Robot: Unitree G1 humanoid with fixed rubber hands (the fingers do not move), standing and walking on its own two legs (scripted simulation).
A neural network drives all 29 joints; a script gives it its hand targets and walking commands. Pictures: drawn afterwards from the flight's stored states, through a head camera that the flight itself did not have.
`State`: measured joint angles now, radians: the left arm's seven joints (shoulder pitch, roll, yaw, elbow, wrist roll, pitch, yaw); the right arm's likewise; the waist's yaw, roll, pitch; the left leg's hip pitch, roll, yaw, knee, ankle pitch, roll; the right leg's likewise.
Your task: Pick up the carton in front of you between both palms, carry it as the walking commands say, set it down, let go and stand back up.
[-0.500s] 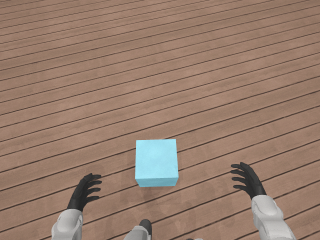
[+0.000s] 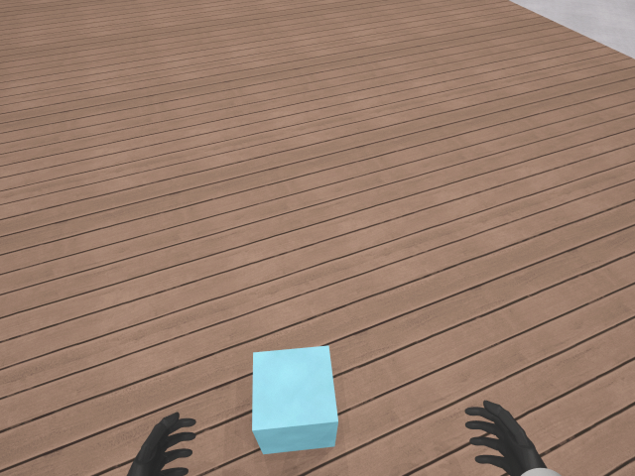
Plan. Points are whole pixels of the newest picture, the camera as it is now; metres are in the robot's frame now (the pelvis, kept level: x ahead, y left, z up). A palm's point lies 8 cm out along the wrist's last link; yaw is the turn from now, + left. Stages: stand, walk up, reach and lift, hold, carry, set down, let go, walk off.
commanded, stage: let go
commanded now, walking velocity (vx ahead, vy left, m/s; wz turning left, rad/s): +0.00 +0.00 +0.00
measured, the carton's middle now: (295, 401) +0.44 +0.07 -0.65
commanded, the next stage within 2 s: stand in 0.16 s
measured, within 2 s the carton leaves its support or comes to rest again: neither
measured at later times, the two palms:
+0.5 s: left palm out of the picture +0.14 +0.30 -0.10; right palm out of the picture +0.15 -0.28 -0.08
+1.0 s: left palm out of the picture +0.12 +0.31 -0.11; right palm out of the picture +0.12 -0.28 -0.09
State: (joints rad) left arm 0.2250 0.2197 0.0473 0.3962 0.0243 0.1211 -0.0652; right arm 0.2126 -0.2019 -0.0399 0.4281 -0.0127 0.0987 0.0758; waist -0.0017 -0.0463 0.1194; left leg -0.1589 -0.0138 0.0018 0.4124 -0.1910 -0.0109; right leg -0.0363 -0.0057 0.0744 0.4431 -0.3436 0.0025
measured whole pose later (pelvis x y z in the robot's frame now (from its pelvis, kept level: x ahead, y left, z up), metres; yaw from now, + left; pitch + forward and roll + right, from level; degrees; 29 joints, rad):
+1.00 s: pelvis +0.01 +0.02 +0.00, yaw -1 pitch -1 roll +0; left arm 0.21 0.37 0.02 0.80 0.03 0.01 0.03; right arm 0.13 -0.34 -0.03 0.91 -0.03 -0.01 -0.02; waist -0.01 -0.04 0.01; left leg -0.23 -0.01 0.01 0.50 -0.25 0.01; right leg -0.07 0.00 0.09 0.43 -0.35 0.02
